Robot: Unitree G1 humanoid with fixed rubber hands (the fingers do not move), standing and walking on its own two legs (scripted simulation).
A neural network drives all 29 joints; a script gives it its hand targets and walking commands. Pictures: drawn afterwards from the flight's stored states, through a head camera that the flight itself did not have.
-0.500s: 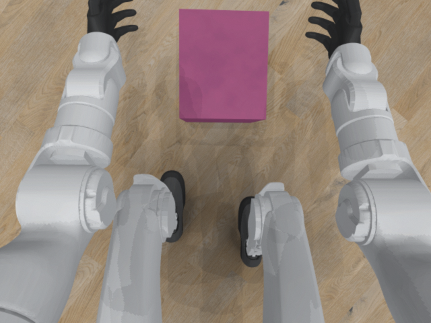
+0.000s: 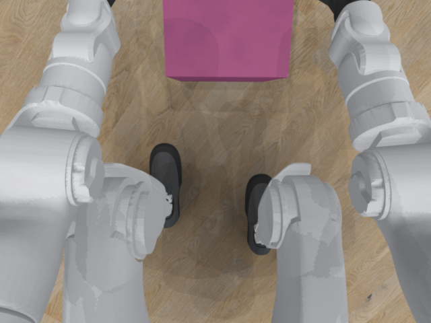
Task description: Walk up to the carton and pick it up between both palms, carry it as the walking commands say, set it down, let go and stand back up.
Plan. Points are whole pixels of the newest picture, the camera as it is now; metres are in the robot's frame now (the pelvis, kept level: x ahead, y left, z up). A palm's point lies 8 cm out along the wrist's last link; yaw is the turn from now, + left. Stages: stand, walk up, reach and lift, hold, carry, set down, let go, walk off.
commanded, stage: reach and lift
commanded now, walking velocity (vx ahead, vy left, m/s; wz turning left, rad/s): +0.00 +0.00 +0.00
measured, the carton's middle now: (224, 14) +0.55 +0.01 -0.28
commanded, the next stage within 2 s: none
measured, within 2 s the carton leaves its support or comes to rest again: leaves its support in 1.70 s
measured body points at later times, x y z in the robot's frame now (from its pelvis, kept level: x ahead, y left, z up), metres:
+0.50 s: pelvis +0.00 +0.00 -0.02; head +0.38 +0.00 +0.21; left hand +0.55 +0.20 -0.22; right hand +0.56 -0.15 -0.22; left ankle +0.15 +0.12 -0.35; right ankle +0.09 -0.11 -0.35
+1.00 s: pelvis +0.00 +0.00 -0.02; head +0.38 +0.00 +0.21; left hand +0.56 +0.15 -0.22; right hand +0.56 -0.13 -0.22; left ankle +0.15 +0.12 -0.35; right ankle +0.09 -0.11 -0.35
